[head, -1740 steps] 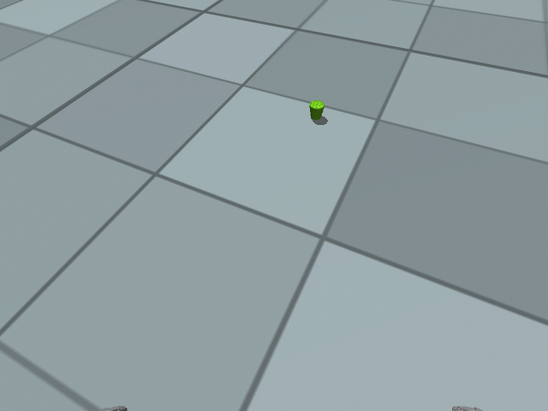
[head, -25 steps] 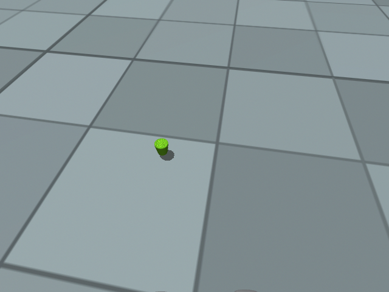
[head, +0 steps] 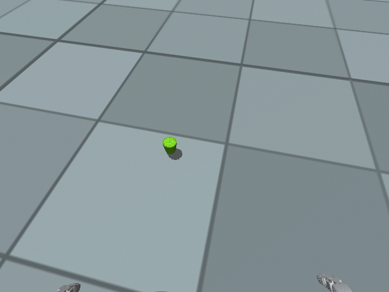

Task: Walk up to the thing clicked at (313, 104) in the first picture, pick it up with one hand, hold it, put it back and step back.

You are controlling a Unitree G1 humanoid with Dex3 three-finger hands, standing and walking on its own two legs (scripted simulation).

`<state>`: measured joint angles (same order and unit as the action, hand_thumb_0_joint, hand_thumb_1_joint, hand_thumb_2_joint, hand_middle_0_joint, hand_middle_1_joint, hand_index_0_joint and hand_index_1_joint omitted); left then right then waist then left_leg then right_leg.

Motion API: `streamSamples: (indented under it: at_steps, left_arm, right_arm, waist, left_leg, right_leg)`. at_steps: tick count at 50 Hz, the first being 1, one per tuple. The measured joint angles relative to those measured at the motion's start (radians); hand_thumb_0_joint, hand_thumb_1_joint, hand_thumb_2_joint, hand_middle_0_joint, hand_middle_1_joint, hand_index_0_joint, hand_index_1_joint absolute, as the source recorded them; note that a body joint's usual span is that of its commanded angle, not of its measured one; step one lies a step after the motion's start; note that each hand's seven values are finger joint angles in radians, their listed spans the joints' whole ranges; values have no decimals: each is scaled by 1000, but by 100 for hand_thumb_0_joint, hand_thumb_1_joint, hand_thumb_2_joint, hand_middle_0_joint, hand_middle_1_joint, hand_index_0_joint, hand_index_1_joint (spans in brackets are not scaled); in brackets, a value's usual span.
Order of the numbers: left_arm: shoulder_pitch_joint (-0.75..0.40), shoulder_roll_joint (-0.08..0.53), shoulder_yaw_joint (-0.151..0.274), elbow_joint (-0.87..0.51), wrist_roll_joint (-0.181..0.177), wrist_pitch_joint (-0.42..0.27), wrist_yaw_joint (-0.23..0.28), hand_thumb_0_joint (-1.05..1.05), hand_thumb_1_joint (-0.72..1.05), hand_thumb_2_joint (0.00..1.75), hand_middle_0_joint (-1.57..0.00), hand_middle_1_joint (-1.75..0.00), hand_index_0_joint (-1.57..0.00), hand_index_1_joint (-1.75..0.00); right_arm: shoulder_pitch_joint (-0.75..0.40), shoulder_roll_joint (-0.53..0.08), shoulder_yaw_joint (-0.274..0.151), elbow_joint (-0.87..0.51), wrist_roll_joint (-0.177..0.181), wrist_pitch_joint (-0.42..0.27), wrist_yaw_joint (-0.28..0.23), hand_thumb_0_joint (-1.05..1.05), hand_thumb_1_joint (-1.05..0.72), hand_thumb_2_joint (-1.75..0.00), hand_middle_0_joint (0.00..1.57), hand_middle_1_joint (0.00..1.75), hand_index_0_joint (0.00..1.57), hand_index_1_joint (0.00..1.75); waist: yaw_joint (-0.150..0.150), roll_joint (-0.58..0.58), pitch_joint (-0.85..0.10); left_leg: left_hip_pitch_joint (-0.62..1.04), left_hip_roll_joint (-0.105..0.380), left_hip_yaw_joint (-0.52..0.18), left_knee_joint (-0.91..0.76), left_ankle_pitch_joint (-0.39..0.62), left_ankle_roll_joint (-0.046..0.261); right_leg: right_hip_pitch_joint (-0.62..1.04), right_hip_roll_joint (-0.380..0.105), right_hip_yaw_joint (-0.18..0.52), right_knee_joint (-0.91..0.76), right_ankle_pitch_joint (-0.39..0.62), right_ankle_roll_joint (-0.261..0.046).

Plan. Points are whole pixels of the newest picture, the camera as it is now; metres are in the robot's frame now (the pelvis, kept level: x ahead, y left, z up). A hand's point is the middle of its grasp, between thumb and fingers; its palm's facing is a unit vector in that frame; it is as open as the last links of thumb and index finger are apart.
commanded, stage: step back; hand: left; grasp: from above
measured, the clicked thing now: (170, 146) +1.00 +0.19 -0.72
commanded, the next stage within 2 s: stand in 0.14 s
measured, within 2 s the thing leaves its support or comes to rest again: neither
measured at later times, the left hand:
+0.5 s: hand out of the picture +0.08 +0.24 -0.14, palm faces -0.02 -0.94 -0.33, open 7.4 cm
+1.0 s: hand out of the picture +0.05 +0.24 -0.14, palm faces -0.04 -0.94 -0.34, open 7.4 cm
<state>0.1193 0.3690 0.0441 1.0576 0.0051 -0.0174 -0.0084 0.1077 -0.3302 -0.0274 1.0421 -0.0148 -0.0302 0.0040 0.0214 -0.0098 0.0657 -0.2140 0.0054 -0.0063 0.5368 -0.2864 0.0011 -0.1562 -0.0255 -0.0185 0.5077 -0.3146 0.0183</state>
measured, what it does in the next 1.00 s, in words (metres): stands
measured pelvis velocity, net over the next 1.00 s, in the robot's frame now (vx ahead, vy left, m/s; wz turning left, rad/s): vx -0.02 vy -0.01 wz -0.01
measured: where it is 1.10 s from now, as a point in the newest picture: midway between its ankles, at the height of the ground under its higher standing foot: outside the picture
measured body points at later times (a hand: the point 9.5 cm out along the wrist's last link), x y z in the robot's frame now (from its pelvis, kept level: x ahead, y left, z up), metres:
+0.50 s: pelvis -0.01 -0.01 +0.01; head +0.00 -0.01 +0.46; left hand +0.08 +0.29 -0.12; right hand +0.08 -0.31 -0.12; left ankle +0.00 +0.12 -0.73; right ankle -0.03 -0.13 -0.73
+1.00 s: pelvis -0.02 -0.01 +0.01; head -0.01 -0.01 +0.46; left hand +0.05 +0.29 -0.12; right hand +0.04 -0.31 -0.12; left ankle +0.00 +0.12 -0.73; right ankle -0.03 -0.13 -0.73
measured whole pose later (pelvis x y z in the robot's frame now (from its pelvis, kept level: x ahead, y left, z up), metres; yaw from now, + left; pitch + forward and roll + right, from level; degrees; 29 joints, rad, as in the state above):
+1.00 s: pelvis -0.02 -0.01 +0.01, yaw -1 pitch -2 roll +0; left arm 0.12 0.35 0.00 1.13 0.01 -0.01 -0.01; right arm 0.12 -0.35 0.00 1.16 -0.01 -0.02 0.01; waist 0.00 0.00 0.05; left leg -0.13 0.02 0.00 0.32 -0.14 -0.02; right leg -0.10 -0.01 -0.01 0.32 -0.18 0.01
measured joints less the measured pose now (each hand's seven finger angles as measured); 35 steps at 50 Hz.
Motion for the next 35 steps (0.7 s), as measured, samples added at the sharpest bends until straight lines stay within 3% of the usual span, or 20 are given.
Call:
streamSamples:
  at_steps: [15, 35]
  left_arm:
    - [-63, -24, -30, 36, -1, 4, 2, 1, 91, 89, -20, -30, -20, -30]
    - [-18, -21, -39, 82, 7, 6, -6, 1, 91, 89, -20, -30, -20, -30]
  right_arm:
    - [-76, -5, 13, 49, 6, 8, 4, 0, -90, -89, 20, 30, 20, 30]
    - [1, -21, 17, 120, -1, 19, 14, 0, -90, -89, 20, 30, 20, 30]
  waist:
    - [-9, 16, 10]
    - [-25, 15, -8]
  left_leg:
    - [80, 1, 8, -146, 78, -7]
    - [79, 15, 3, -219, 145, -19]
  right_leg:
    - [66, 1, 6, -125, 70, -1]
    - [63, 16, 1, -193, 135, -12]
